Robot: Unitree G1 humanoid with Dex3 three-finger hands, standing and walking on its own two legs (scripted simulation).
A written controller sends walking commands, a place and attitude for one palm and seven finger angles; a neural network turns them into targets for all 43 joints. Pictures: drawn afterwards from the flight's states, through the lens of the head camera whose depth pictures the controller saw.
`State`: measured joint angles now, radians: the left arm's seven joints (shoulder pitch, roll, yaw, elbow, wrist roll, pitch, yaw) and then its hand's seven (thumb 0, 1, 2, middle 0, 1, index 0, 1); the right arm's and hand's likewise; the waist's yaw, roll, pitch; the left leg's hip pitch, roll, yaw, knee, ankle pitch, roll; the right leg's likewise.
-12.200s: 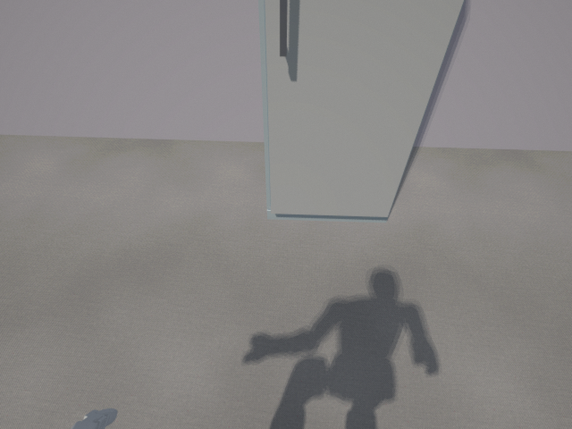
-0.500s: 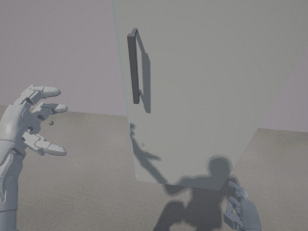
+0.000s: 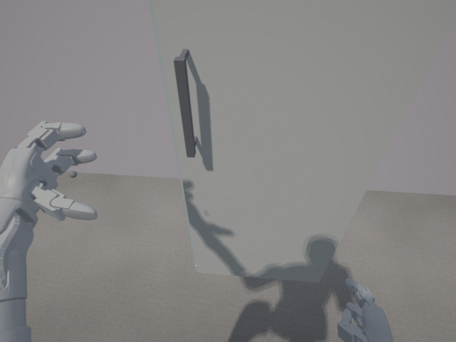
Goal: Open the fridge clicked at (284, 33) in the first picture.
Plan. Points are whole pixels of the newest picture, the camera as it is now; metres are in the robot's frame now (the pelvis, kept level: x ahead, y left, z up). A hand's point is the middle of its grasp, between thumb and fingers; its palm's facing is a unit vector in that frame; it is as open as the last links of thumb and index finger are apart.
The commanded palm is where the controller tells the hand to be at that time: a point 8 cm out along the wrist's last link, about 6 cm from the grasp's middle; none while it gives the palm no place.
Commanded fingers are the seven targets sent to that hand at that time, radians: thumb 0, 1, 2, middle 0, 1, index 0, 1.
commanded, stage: raise the hand to about handle height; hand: left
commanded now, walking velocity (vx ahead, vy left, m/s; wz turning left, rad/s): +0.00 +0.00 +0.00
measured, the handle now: (188, 107) +0.53 +0.16 +0.17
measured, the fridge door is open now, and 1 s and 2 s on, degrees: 0 0 0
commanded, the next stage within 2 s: move the hooked fingers beside the handle in 0.10 s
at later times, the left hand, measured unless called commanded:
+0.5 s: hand (95, 164) +0.31 +0.26 +0.18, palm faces +0.13 -0.99 -0.04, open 14.0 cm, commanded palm +0.28 +0.31 +0.19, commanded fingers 0.00 -0.50 0.30 -0.30 -1.20 -0.30 -1.20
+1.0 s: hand (118, 144) +0.35 +0.24 +0.19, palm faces +0.09 -1.00 -0.02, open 14.0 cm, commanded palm +0.33 +0.29 +0.18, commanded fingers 0.00 -0.50 0.30 -0.30 -1.20 -0.30 -1.20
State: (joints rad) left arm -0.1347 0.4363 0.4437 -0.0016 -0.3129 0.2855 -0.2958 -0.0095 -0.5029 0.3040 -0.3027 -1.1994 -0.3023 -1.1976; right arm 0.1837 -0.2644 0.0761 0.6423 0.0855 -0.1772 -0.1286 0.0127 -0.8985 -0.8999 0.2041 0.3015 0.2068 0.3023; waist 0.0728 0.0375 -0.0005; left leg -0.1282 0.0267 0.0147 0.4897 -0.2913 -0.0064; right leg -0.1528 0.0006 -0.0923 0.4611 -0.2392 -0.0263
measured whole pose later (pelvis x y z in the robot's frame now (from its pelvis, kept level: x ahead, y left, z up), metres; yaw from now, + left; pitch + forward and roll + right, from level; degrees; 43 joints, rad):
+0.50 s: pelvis -0.01 +0.00 +0.00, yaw +0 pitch -3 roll -1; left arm -0.29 0.44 0.38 0.17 -0.28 0.29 -0.29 -0.01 -0.50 0.30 -0.30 -1.20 -0.30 -1.20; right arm 0.17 -0.28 0.07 0.66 0.09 -0.18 -0.15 0.01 -0.90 -0.90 0.20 0.30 0.21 0.30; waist 0.06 0.04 0.01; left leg -0.18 0.03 0.00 0.53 -0.30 -0.01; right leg -0.19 0.00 -0.10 0.49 -0.25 -0.03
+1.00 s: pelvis +0.00 +0.01 +0.00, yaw +0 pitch -2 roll -1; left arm -0.40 0.38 0.31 0.23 -0.24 0.27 -0.21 -0.01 -0.50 0.30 -0.30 -1.20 -0.30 -1.20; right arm 0.19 -0.25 0.06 0.67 0.08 -0.12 -0.13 0.01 -0.90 -0.90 0.20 0.30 0.21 0.30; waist 0.04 0.03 -0.02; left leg -0.17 0.02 0.02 0.50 -0.30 0.01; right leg -0.20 -0.01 -0.08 0.47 -0.24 -0.01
